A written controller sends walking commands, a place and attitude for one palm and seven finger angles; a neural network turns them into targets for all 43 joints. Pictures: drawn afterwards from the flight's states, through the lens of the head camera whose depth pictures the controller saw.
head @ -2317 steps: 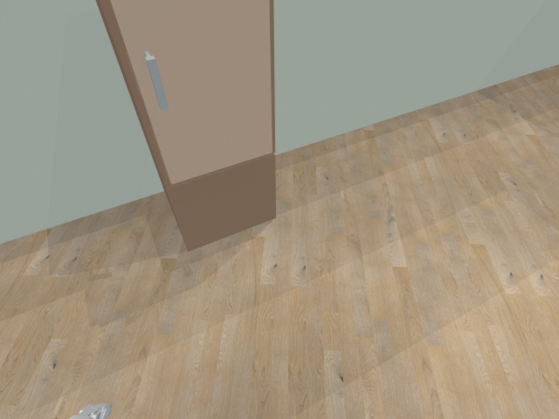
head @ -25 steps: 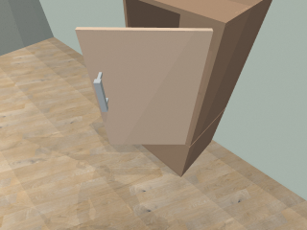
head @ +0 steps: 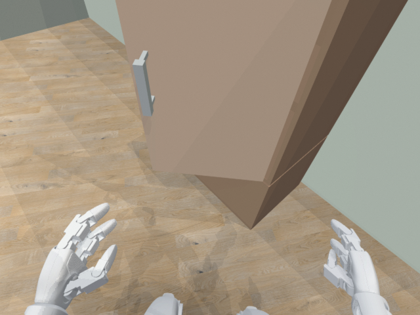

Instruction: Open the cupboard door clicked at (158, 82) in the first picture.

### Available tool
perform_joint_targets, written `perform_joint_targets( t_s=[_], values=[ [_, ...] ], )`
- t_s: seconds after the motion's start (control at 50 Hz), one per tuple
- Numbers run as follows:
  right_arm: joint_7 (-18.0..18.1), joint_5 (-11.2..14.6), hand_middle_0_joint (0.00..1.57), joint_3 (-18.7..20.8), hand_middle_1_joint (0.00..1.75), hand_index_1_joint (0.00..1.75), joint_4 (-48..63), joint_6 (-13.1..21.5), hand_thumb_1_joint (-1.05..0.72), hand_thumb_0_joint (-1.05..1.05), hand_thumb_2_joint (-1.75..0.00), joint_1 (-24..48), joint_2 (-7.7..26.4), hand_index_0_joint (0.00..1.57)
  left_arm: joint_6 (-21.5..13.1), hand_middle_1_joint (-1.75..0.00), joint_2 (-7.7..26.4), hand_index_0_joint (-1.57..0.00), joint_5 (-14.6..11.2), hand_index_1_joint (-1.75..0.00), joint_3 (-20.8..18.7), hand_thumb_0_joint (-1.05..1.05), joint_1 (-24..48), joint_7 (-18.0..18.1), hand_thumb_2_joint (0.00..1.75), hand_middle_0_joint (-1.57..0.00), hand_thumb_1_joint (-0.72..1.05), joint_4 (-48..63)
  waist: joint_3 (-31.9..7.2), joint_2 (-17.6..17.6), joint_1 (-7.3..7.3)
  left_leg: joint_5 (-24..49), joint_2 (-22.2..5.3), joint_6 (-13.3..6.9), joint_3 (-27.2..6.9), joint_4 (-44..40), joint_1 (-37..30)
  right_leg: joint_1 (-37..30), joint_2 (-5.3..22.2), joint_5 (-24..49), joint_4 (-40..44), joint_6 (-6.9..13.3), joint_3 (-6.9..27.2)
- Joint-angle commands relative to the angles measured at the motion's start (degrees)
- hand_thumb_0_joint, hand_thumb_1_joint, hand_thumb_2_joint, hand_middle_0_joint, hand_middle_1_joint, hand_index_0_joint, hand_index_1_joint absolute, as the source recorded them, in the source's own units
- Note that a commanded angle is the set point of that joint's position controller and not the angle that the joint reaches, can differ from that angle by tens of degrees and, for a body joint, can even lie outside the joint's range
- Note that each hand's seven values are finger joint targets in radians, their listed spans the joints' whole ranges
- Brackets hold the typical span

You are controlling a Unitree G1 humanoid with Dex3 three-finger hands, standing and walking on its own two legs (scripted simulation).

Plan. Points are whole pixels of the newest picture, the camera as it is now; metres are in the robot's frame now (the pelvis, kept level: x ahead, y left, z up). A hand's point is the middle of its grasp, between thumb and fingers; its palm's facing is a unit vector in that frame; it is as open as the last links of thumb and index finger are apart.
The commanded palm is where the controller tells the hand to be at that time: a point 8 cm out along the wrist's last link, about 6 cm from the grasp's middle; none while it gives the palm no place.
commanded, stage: raise the hand with hooked fingers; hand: left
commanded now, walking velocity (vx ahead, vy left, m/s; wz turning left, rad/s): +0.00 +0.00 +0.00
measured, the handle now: (146, 84) +0.57 +0.20 +0.12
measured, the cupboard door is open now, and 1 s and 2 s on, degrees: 43 43 43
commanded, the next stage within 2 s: move the hooked fingers beside the handle in 1.70 s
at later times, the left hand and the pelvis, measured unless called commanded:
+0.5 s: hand (72, 232) +0.23 +0.24 +0.07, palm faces +0.01 -1.00 -0.05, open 11.5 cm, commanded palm +0.20 +0.29 +0.08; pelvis +0.00 +0.02 +0.01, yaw +0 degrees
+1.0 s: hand (46, 193) +0.27 +0.29 +0.11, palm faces +0.03 -1.00 -0.04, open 13.8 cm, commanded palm +0.25 +0.33 +0.12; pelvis +0.01 +0.02 +0.04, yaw +1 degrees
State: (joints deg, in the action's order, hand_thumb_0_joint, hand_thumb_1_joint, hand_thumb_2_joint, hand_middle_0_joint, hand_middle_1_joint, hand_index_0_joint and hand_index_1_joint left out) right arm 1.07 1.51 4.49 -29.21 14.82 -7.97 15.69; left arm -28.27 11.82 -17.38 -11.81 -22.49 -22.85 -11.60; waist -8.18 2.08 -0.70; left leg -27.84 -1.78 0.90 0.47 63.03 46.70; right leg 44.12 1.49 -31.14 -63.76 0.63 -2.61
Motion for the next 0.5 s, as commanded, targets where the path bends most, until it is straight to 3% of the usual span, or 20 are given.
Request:
perform_joint_targets(
  t_s=[0.0, 0.02, 0.04, 0.06, 0.08, 0.12, 0.14, 0.2, 0.24, 0.3, 0.34, 0.38, 0.4, 0.48],
  values=[
    [1.7, -0.1, 0.20, 0.8, 0.30, 0.30, 7.7, 1.6, -0.90, 0.00, -0.90, -1.8, 4.5, 0.20, -3.8, -0.62, 9.8, -0.24, -2.3, -0.62, -6.4, 0.00, 5.0, 2.7, 0.69, -0.24, 0.41, 28.6, -13.5, -8.0, 0.50, 17.1, 1.9, -2.5, -0.4, -4.7, -9.1, -6.1, -1.9, 19.5, 10.8, 0.3, 3.4],
    [2.0, -0.3, 0.20, 0.6, 0.30, 0.30, 7.0, 1.6, -0.90, 0.00, -0.90, -2.1, 4.5, 0.20, -4.1, -0.63, 9.4, -0.24, -1.4, -0.63, -5.0, 0.00, 5.9, 3.3, 0.68, -0.24, 0.39, 30.1, -12.8, -8.7, 1.40, 17.9, 1.6, -2.6, -0.8, -4.5, -9.7, -4.7, -2.2, 20.3, 10.3, 0.4, 2.6],
    [2.2, -0.5, 0.20, 0.1, 0.30, 0.30, 6.4, 1.5, -0.90, 0.00, -0.90, -2.9, 4.9, 0.20, -3.9, -0.64, 9.9, -0.24, -1.2, -0.64, -3.8, 0.00, 8.6, 2.9, 0.67, -0.24, 0.36, 30.6, -11.0, -7.3, 2.85, 17.8, 1.3, -2.8, -1.7, -3.6, -9.0, -3.2, -2.8, 20.6, 9.6, 0.6, 2.4],
    [2.5, -0.5, 0.20, 0.0, 0.30, 0.30, 5.6, 1.6, -0.90, 0.00, -0.90, -2.8, 4.9, 0.20, -3.7, -0.66, 9.6, -0.24, -0.6, -0.66, -2.9, 0.00, 9.1, 2.6, 0.66, -0.24, 0.34, 29.9, -10.5, -8.6, 3.24, 17.2, 1.1, -2.9, -1.7, -3.5, -8.8, -1.9, -2.7, 19.8, 9.9, 0.5, 2.2],
    [2.7, -0.3, 0.20, -0.2, 0.30, 0.30, 5.0, 1.8, -0.90, 0.00, -0.90, -3.1, 4.9, 0.20, -2.8, -0.68, 8.8, -0.24, -0.5, -0.68, -2.0, 0.00, 8.6, 2.1, 0.65, -0.24, 0.32, 27.4, -9.0, -7.5, 4.04, 15.7, 1.0, -2.8, -2.0, -3.6, -8.2, -0.8, -2.9, 18.1, 10.3, 0.4, 1.7],
    [3.1, 0.1, 0.20, -0.5, 0.30, 0.30, 4.5, 2.0, -0.90, 0.00, -0.90, -2.7, 5.5, 0.20, -0.5, -0.70, 10.1, -0.25, -0.7, -0.70, -3.3, 0.00, 7.8, 0.7, 0.63, -0.25, 0.27, 23.9, -8.8, -6.4, 3.70, 13.3, 1.0, -2.7, -2.4, -4.4, -6.9, -0.9, -2.9, 14.6, 11.6, 0.2, 1.6],
    [3.2, 0.3, 0.20, -0.7, 0.30, 0.30, 4.5, 1.9, -0.90, 0.00, -0.90, -2.4, 5.6, 0.20, 1.4, -0.72, 11.3, -0.25, -1.5, -0.72, -4.8, 0.00, 7.0, -0.6, 0.62, -0.25, 0.25, 21.2, -8.8, -7.2, 2.46, 14.0, 1.2, -2.6, -2.5, -4.7, -6.6, -2.4, -3.1, 15.0, 11.6, 0.7, 1.7],
    [3.3, 0.9, 0.20, -0.8, 0.30, 0.30, 5.9, 1.5, -0.90, 0.00, -0.90, -1.7, 5.4, 0.20, 6.3, -0.76, 12.4, -0.25, -2.8, -0.76, -7.6, 0.00, 3.5, -1.3, 0.59, -0.25, 0.18, 21.3, -13.6, -5.7, 0.58, 15.3, 1.5, -2.6, -2.2, -7.7, -9.1, -7.0, -2.6, 16.0, 13.4, 0.1, 1.1],
    [3.5, 0.8, 0.20, -1.2, 0.30, 0.30, 6.0, 1.2, -0.90, 0.00, -0.90, -1.0, 5.1, 0.20, 8.6, -0.80, 14.0, -0.25, -4.1, -0.80, -10.6, 0.00, 3.7, -0.7, 0.57, -0.25, 0.13, 19.2, -12.5, -4.2, -0.48, 15.5, 1.7, -2.4, -2.4, -8.7, -8.3, -8.9, -2.7, 15.5, 14.1, 0.3, 0.9],
    [3.4, 0.7, 0.20, -1.5, 0.30, 0.30, 6.3, 0.9, -0.90, 0.00, -0.90, -1.4, 4.7, 0.20, 8.2, -0.84, 13.2, -0.26, -4.3, -0.84, -11.0, 0.00, 4.7, 1.0, 0.54, -0.26, 0.06, 19.4, -11.3, -1.9, -0.41, 14.3, 1.7, -2.2, -2.4, -10.4, -8.3, -8.9, -2.5, 13.6, 15.2, -0.2, 0.4],
    [3.4, 0.6, 0.20, -1.8, 0.30, 0.30, 6.4, 1.2, -0.90, 0.00, -0.90, -1.6, 5.2, 0.20, 7.4, -0.87, 14.0, -0.26, -4.3, -0.87, -11.1, 0.00, 6.3, 1.6, 0.52, -0.26, 0.01, 18.6, -8.6, -3.0, -0.41, 12.7, 1.6, -2.2, -2.6, -11.3, -8.4, -7.6, -2.9, 11.0, 15.5, 0.3, 0.0],
    [3.3, 0.6, 0.20, -1.8, 0.30, 0.30, 6.2, 1.6, -0.90, 0.00, -0.90, -2.8, 5.6, 0.20, 6.1, -0.90, 13.7, -0.27, -3.8, -0.90, -10.2, 0.00, 7.3, 1.8, 0.50, -0.27, -0.03, 19.0, -9.9, -3.2, 0.14, 12.1, 1.5, -2.2, -2.6, -12.3, -10.0, -7.4, -2.7, 10.3, 15.9, 0.1, -0.3],
    [3.3, 0.8, 0.20, -1.9, 0.30, 0.30, 6.2, 1.8, -0.90, 0.00, -0.90, -3.1, 5.7, 0.20, 6.0, -0.92, 12.9, -0.27, -3.6, -0.92, -9.1, 0.00, 7.5, 1.7, 0.49, -0.27, -0.06, 18.5, -8.6, -4.0, 0.60, 11.1, 1.5, -2.3, -2.5, -12.8, -10.3, -6.4, -2.7, 9.5, 16.3, 0.1, -0.5],
    [3.6, 1.1, 0.20, -2.0, 0.30, 0.30, 6.3, 2.3, -0.90, 0.00, -0.90, -4.3, 6.7, 0.20, 6.0, -0.98, 15.3, -0.27, -3.3, -0.98, -9.6, 0.00, 10.9, 1.4, 0.45, -0.27, -0.15, 18.3, -8.2, -4.7, 0.87, 8.8, 1.5, -2.3, -2.7, -14.9, -11.9, -6.8, -2.7, 7.4, 17.6, 0.3, -0.5]
  ],
)
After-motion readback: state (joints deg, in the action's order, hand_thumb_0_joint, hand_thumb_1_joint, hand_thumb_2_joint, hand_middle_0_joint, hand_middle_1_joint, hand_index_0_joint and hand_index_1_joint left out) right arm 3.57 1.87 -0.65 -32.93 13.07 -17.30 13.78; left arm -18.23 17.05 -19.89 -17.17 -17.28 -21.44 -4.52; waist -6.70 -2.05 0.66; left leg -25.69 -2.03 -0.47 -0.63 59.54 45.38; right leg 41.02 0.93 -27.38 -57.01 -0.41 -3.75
